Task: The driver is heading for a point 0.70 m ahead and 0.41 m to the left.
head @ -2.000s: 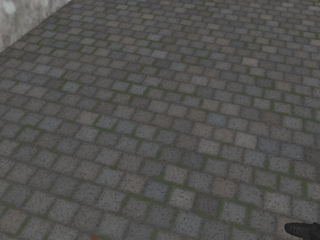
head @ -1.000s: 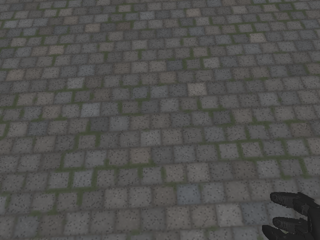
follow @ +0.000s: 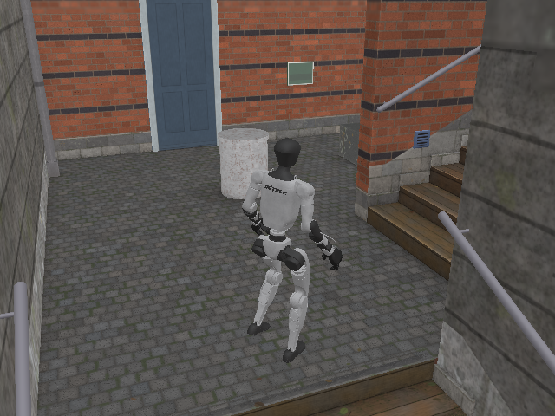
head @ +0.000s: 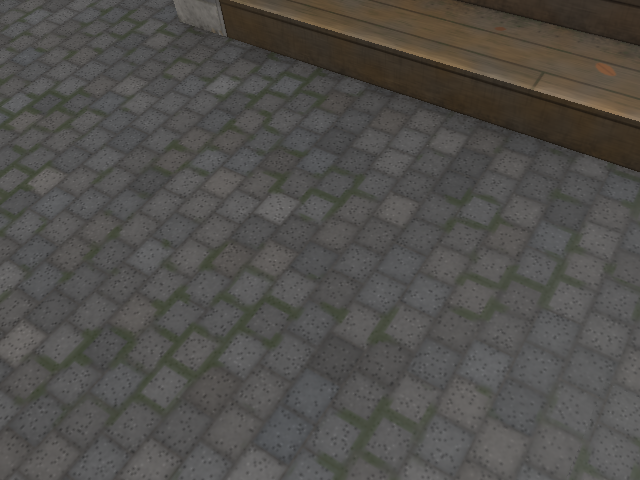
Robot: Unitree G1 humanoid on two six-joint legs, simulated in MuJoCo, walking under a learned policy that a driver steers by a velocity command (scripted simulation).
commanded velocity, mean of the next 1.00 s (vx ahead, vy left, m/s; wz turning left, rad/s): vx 0.33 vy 0.00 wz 0.52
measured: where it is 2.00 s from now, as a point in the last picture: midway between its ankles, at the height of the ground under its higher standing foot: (44, 364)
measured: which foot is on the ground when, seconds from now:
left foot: up 0.00-0.14, down 0.16-0.46, up 0.48-0.94, down 0.96-1.00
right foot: down 0.00-0.96, up 0.98-1.00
